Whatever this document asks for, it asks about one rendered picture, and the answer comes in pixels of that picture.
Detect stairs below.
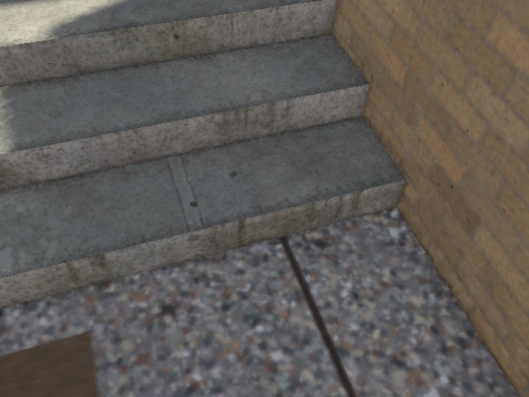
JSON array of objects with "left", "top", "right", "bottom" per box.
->
[{"left": 0, "top": 0, "right": 407, "bottom": 309}]

